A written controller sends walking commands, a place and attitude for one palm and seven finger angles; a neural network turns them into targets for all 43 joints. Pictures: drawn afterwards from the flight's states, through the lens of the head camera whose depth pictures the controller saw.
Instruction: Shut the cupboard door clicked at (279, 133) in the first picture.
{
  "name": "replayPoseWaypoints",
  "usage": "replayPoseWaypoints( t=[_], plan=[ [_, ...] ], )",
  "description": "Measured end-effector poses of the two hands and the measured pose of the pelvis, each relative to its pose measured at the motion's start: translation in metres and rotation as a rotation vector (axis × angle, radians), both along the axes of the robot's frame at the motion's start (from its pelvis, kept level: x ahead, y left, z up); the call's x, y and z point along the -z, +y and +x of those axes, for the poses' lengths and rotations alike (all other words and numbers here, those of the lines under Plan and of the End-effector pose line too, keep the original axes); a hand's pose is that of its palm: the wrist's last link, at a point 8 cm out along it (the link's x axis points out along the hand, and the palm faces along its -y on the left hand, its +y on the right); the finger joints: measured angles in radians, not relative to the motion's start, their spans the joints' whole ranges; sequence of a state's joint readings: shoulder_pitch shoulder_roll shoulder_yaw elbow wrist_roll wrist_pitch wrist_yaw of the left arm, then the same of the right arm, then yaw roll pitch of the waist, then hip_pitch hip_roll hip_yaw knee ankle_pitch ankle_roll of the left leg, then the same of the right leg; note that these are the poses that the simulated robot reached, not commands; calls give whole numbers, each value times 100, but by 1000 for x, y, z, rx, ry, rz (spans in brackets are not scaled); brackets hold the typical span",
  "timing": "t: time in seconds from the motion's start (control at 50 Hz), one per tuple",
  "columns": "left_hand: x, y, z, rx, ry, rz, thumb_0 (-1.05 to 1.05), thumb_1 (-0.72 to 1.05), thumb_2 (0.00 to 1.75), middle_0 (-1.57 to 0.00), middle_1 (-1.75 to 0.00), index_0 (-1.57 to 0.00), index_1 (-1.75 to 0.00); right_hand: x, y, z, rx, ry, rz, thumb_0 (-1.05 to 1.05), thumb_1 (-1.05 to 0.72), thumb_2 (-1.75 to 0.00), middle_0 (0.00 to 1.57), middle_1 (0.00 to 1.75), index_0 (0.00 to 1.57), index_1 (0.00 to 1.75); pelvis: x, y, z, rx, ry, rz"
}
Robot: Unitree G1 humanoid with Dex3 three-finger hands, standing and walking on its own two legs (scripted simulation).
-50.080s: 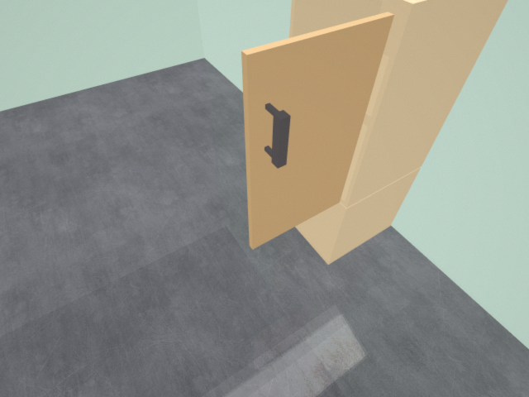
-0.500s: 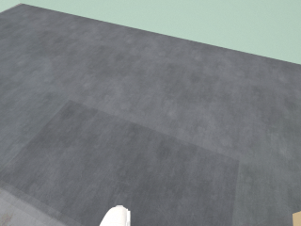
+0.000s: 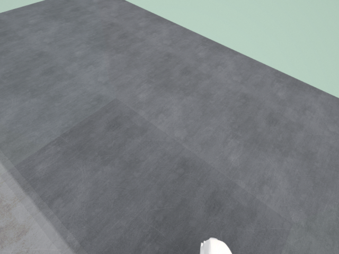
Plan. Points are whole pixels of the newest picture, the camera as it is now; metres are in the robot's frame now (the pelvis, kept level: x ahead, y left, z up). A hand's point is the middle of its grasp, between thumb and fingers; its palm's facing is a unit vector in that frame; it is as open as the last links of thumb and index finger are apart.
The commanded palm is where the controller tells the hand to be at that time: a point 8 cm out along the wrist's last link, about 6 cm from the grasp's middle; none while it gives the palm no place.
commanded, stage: turn to face it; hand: left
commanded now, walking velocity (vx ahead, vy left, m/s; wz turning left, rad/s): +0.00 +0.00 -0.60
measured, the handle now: out of the picture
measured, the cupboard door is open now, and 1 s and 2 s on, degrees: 11 11 11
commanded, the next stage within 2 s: none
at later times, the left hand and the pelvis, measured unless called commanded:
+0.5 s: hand (127, 221) +0.22 +0.13 -0.17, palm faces -0.20 -0.96 -0.22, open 7.3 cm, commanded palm none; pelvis +0.12 -0.04 +0.00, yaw -15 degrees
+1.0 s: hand (139, 168) +0.38 +0.12 -0.15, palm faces -0.51 -0.82 -0.25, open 7.4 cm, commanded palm none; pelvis +0.16 -0.01 +0.00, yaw -34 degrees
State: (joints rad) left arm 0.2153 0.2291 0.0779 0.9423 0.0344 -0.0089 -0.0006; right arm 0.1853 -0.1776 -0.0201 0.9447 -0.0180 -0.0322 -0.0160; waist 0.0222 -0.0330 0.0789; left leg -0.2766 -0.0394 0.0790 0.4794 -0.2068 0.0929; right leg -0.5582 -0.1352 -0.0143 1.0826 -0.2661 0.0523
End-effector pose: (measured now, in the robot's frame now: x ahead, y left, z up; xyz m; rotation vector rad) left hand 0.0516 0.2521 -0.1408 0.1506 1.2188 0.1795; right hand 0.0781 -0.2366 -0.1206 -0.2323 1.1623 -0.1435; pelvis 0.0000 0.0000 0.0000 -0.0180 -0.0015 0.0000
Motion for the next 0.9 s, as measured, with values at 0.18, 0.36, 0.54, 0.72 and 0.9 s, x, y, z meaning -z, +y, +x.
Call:
replayPoseWaypoints(
  t=[0.18,0.36,0.54,0.72,0.9],
  plan=[
    [-9,-37,102,108,-25,-21,0,91,90,-20,-30,-19,-30,14,-5,-29,171,159,49,0,-92,-90,20,30,20,30,-3,-14,61,82,-17,14],
    [2,-78,155,209,16,-3,0,91,90,-20,-30,-20,-30,37,-31,-22,315,247,75,1,-91,-90,20,30,20,30,10,-38,101,192,1,11],
    [-4,-66,179,261,80,10,1,91,90,-20,-30,-20,-30,12,-47,57,337,60,32,0,-91,-90,20,30,20,30,-1,-31,127,278,25,28],
    [11,-28,245,345,54,13,1,91,90,-20,-30,-20,-30,-4,-30,100,359,-87,-50,0,-91,-90,20,30,20,30,9,2,156,394,19,5],
    [-12,-44,318,509,-21,22,1,91,90,-20,-30,-20,-30,-12,-14,47,499,-5,-42,0,-91,-90,20,30,21,30,-4,5,166,518,17,-24]
  ],
)
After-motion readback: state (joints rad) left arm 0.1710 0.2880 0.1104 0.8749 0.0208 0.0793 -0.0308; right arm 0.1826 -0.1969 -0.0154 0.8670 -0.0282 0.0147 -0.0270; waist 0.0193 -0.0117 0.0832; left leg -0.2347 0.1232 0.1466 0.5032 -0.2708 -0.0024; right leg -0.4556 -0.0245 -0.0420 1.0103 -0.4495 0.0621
